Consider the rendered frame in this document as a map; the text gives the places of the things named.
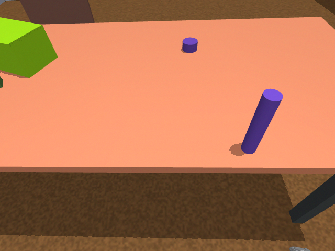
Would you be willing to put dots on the table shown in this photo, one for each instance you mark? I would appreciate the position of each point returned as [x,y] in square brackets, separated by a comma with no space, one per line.
[123,97]

